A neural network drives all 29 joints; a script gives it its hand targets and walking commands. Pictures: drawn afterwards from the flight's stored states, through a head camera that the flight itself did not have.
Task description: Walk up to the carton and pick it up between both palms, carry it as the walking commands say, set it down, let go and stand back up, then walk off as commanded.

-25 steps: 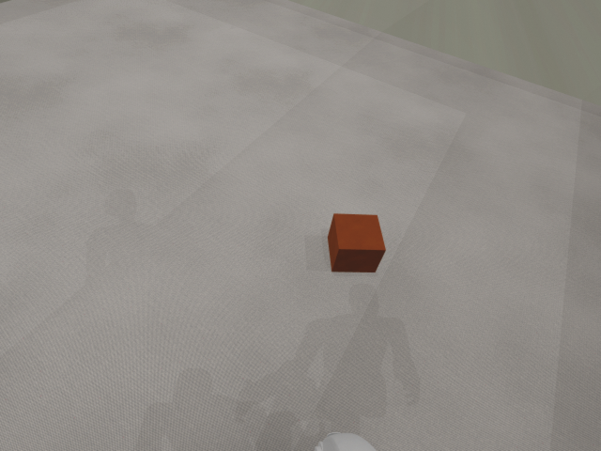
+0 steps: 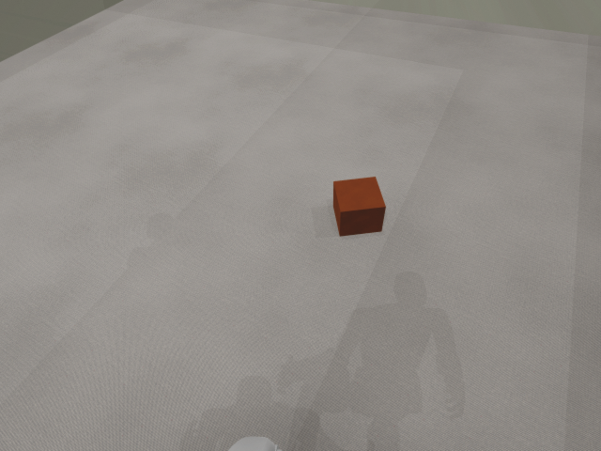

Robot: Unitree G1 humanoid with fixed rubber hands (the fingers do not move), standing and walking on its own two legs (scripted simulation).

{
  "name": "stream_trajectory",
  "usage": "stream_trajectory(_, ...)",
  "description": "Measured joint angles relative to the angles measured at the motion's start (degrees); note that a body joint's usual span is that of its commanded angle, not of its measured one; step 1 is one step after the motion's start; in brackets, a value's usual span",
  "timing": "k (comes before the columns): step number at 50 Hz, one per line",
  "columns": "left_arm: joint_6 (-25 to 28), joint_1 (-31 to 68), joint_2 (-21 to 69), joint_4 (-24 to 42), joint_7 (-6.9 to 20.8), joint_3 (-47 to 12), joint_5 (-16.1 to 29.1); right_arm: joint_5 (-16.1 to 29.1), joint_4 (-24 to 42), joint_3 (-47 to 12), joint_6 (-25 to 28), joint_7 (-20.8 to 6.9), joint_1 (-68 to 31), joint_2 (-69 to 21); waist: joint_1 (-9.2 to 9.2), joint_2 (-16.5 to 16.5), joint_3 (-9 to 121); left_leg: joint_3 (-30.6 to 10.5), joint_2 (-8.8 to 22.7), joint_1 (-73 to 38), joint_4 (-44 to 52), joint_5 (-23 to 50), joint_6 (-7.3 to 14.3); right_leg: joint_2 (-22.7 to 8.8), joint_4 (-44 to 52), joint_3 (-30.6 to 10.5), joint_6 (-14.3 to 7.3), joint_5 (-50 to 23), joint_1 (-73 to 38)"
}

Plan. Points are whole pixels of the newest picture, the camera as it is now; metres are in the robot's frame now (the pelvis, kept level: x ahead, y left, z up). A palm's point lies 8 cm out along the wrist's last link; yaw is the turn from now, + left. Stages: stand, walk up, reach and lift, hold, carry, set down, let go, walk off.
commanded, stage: walk off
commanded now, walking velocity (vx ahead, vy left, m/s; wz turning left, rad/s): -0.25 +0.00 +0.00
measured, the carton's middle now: (357, 206) +1.14 -0.23 -0.70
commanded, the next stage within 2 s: stand in 1.84 s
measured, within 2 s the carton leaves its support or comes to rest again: neither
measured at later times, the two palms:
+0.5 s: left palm out of the picture -0.13 +0.32 -0.15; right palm out of the picture -0.07 -0.23 -0.10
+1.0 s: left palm out of the picture -0.21 +0.26 -0.10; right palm out of the picture -0.29 -0.28 -0.15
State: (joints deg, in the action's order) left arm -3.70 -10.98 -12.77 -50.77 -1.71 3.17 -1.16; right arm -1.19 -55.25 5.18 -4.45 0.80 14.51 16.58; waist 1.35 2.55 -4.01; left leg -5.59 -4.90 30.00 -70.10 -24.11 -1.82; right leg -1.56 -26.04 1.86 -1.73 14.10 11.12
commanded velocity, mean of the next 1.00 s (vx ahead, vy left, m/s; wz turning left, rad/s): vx -0.25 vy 0.00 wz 0.00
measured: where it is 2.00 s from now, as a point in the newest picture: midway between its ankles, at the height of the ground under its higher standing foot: outside the picture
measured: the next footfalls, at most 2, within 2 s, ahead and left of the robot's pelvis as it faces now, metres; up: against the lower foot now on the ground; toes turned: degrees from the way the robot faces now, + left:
left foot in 0.32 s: -0.11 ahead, +0.14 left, +0.00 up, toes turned +3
right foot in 0.78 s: -0.26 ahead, -0.10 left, +0.00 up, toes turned -2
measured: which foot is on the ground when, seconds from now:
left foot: up 0.00-0.30, down 0.32-0.78, up 0.80-1.00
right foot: down 0.00-0.30, up 0.32-0.76, down 0.78-1.00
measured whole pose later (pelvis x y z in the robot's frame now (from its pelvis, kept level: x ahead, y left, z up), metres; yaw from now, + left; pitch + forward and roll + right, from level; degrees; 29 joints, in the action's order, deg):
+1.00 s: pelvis -0.31 -0.01 +0.00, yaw +0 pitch -1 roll +3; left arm -3.1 -9.3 -12.9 -49.7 -2.1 2.7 -0.9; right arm -1.2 -55.7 5.3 -4.9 1.0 14.7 17.0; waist 1.2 2.3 -4.1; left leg -5.8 -5.0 27.1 -71.8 -24.4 -3.6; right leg -2.0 -26.1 1.8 -1.9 12.8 12.5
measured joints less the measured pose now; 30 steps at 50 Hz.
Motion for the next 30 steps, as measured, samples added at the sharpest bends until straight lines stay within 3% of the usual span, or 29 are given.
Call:
stream_trajectory(3,0.84,2.17,0.08,1.03,-0.4,-0.34,0.35,0.0,-0.29,0.2,-0.28,0.18,0.97,0.05,0.0,-0.26,-0.02,0.38,0.25,-3.58,-0.71,-0.28,-1.94,-0.37,0.23,0.29,-0.29,-1.57,1.54)
stream_trajectory(7,1.6,3.62,-0.13,1.11,-0.69,-0.79,0.36,0.73,0.35,-0.06,-0.77,0.64,0.38,-0.48,-0.43,-1.16,-0.43,2.07,1.83,-10.17,10.07,-3.7,-3.18,-0.71,0.31,0.47,-0.22,-3.68,3.69)
stream_trajectory(12,1.14,3.34,-1.11,-0.68,-0.02,-0.6,-0.29,1.75,1.75,-0.75,-0.5,0.88,-1.82,-1.76,-1.48,-3.04,-1.04,5.29,3.63,-17.1,26.72,-5.03,-1.56,-0.89,0.64,0.6,0.49,-6.9,6.59)
stream_trajectory(15,0.38,2.21,-2.08,-2.05,0.31,-0.08,0.06,1.83,2.18,-1.05,0.46,0.76,-2.17,-2.24,-1.83,-4.06,-0.89,6.8,4.22,-21.87,40.74,2.72,0.38,-0.85,0.27,0.77,1.47,-8.84,8.83)
stream_trajectory(16,0.25,1.63,-2.52,-2.39,0.5,0.17,0.23,1.48,2.15,-1.04,0.81,0.77,-1.99,-2.47,-1.96,-4.63,-0.89,6.92,4.15,-22.6,43.74,4.57,1.38,-1.05,-1.55,0.7,1.88,-7.53,10.19)
stream_trajectory(17,-0.04,0.89,-2.87,-2.82,0.41,0.5,0.23,1.09,2.12,-1.2,0.87,0.67,-1.81,-2.83,-1.98,-5.26,-0.79,7.08,3.95,-21.72,43.2,5.56,2.31,-0.77,-5.68,-0.22,2.38,-0.54,11.9)
stream_trajectory(19,-0.94,-0.51,-3.2,-3.35,0.31,1.02,0.3,0.12,2.34,-1.62,0.91,0.6,-1.42,-3.23,-1.77,-5.09,-0.42,6.98,4.96,-20.46,42.52,6.78,3.26,2.59,-19.7,-4.1,2.36,9.7,15.93)
stream_trajectory(21,-1.17,-1.36,-3.59,-3.58,0.7,1.51,0.48,-0.29,2.63,-2.03,0.8,0.8,-1.61,-3.5,-2.06,-5.07,-0.32,7.0,5.84,-19.95,43.37,8.26,3.36,5.4,-32.8,-6.64,2.24,11.06,18.39)
stream_trajectory(24,-0.97,-2.68,-4.1,-4.12,0.88,2.1,-0.04,0.18,3.67,-2.4,1.05,1.07,-3.47,-3.63,-2.39,-5.23,-0.27,7.27,6.43,-18.79,44.09,10.16,3.51,6.81,-44.58,-7.53,3.75,10.38,18.13)
stream_trajectory(27,-1.25,-3.32,-4.15,-4.3,0.63,2.3,-0.02,0.53,4.7,-2.76,1.88,1.47,-5.72,-3.65,-2.37,-4.98,-0.34,7.5,6.85,-17.29,44.34,11.75,3.69,6.46,-44.43,-7.07,5.63,10.78,14.35)
stream_trajectory(30,-1.68,-2.89,-3.74,-3.83,0.32,2.09,0.42,0.48,5.09,-3.06,2.43,1.7,-7.07,-3.51,-2.02,-4.32,-0.59,7.58,7.15,-15.66,44.49,13.42,3.61,5.21,-36.44,-5.69,6.57,13.2,9.49)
